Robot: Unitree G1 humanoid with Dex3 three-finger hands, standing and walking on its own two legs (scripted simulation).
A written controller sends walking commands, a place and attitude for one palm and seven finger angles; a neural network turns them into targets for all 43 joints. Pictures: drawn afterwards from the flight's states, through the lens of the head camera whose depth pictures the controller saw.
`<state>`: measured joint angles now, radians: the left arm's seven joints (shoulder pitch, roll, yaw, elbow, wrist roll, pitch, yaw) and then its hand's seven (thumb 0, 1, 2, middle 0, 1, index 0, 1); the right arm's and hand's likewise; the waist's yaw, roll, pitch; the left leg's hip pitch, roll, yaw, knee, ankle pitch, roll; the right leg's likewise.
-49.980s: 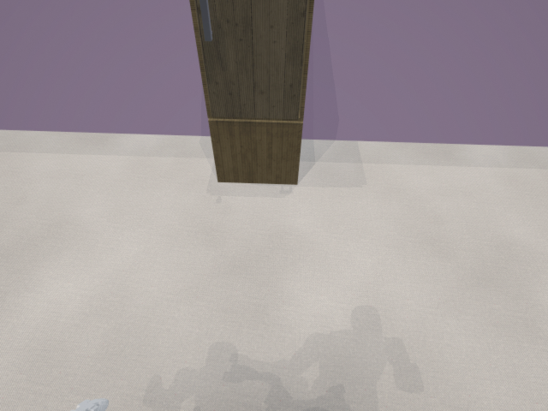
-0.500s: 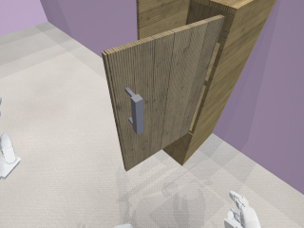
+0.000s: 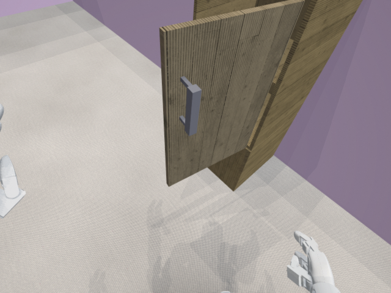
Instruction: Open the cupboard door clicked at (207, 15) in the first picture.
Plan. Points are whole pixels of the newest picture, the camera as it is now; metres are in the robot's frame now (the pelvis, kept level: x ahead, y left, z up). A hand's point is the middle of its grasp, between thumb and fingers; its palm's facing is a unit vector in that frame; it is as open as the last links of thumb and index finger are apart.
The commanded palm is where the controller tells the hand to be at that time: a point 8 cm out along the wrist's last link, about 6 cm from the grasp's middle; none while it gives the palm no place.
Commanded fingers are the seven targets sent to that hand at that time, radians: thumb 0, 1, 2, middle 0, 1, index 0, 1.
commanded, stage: stop stepping back and stand still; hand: left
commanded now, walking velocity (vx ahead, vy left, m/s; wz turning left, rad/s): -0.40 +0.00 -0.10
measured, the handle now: (187, 106) +0.51 +0.05 +0.08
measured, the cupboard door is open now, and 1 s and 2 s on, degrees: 79 79 79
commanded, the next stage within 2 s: let the arm hang, fingers relaxed in 0.80 s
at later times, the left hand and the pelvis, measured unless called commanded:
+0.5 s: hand out of the picture +0.11 +0.24 +0.18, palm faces +0.42 -0.82 -0.39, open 7.4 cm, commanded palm +0.06 +0.28 +0.19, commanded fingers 0.00 0.90 0.90 -0.20 -0.30 -0.20 -0.30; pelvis -0.10 -0.01 +0.01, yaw -4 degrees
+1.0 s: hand out of the picture +0.12 +0.24 +0.04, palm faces +0.19 -0.86 -0.47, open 7.4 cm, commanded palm none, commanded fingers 0.00 0.90 0.90 -0.20 -0.30 -0.20 -0.30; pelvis -0.11 -0.01 +0.00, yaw -3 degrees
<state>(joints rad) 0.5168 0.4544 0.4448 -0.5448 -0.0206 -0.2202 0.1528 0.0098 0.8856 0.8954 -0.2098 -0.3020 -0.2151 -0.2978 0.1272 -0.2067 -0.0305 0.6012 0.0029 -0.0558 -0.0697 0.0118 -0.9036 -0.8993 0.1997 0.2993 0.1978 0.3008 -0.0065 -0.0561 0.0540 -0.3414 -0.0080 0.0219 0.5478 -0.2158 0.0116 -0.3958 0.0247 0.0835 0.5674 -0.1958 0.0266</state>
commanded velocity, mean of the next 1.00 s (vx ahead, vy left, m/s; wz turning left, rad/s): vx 0.12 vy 0.01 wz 0.00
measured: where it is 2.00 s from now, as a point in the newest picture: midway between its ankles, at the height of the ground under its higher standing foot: outside the picture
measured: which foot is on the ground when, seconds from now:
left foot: down 0.00-0.28, up 0.30-0.48, down 0.50-1.00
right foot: up 0.00-0.24, down 0.26-1.00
